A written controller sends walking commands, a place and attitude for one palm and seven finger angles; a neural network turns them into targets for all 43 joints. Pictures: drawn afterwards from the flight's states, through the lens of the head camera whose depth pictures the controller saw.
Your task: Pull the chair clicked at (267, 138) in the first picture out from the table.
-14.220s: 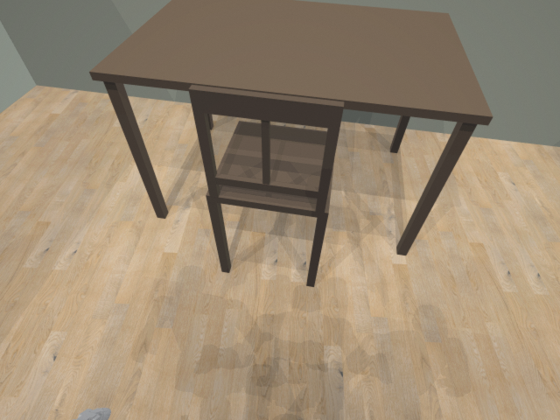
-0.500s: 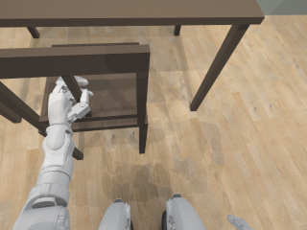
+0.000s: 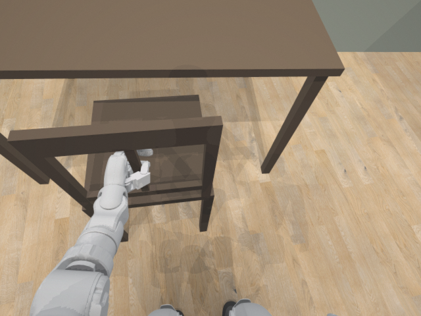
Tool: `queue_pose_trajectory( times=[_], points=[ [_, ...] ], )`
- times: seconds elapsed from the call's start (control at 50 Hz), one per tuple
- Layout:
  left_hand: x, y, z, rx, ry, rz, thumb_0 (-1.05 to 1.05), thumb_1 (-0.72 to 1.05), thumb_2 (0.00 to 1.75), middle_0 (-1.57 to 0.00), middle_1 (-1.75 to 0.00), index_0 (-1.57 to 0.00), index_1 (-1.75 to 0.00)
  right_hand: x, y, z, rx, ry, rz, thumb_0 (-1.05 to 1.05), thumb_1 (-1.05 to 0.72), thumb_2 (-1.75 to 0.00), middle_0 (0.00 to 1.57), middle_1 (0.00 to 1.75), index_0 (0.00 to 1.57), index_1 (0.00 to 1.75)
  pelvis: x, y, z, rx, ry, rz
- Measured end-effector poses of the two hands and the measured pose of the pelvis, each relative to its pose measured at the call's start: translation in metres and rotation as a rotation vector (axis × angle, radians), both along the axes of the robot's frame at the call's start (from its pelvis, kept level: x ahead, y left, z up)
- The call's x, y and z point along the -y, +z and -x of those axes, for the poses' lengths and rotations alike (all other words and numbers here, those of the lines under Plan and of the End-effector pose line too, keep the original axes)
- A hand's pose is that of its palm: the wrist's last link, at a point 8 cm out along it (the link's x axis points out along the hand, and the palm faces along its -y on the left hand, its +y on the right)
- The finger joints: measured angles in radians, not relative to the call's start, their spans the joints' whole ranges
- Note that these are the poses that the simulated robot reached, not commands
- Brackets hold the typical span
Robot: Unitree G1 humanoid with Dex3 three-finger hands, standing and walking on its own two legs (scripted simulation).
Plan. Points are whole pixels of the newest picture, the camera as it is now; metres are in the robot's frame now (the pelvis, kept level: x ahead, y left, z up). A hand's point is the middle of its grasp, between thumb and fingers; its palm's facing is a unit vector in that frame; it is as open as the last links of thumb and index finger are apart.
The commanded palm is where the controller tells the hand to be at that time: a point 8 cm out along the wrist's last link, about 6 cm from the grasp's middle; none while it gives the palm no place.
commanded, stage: step backward, pulling the chair out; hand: left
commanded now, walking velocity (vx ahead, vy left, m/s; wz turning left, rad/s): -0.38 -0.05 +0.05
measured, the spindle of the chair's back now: (138, 170) +0.43 +0.15 -0.09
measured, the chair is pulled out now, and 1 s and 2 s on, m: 0.07 0.19 0.27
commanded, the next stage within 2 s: none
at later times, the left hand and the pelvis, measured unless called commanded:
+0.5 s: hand (161, 211) +0.32 +0.09 -0.05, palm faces +0.01 -0.99 -0.15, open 5.0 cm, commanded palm +0.31 +0.15 -0.05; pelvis -0.06 -0.02 +0.00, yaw +0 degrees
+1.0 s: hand (157, 231) +0.28 +0.09 -0.05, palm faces +0.00 -0.99 -0.16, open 5.2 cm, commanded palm +0.29 +0.15 -0.05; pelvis -0.08 -0.02 +0.00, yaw +1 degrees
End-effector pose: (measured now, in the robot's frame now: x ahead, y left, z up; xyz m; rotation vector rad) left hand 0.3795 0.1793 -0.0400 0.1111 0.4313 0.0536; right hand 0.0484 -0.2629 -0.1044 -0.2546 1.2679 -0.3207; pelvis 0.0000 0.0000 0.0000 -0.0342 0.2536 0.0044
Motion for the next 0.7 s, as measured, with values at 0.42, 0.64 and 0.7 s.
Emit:
queue_pose_trajectory(
  times=[0.42, 0.64, 0.7],
  points=[
    [0.032, 0.003, 0.067, -0.042, -0.016, -0.026, 0.03, 0.74, 0.79, -0.29, -1.11, -0.50, -1.45, 0.004, -0.019, 0.046, 0.064, -0.027, -0.081, 0.00, -0.90, -0.90, 0.20, 0.30, 0.21, 0.30, 0.021, 0.003, 0.048, 0.095, -0.018, -0.029],
    [0.039, 0.005, 0.100, -0.065, -0.038, -0.025, 0.03, 0.74, 0.78, -0.28, -1.10, -0.50, -1.45, 0.030, -0.005, 0.059, 0.106, 0.011, 0.011, 0.00, -0.90, -0.90, 0.20, 0.30, 0.20, 0.30, 0.015, 0.006, 0.071, 0.150, 0.007, -0.032],
    [0.038, 0.005, 0.106, -0.060, -0.055, -0.029, 0.03, 0.74, 0.79, -0.28, -1.11, -0.50, -1.45, 0.029, -0.002, 0.058, 0.126, 0.022, 0.025, 0.00, -0.91, -0.90, 0.20, 0.30, 0.20, 0.30, 0.013, 0.005, 0.074, 0.155, -0.002, -0.041]
  ],
)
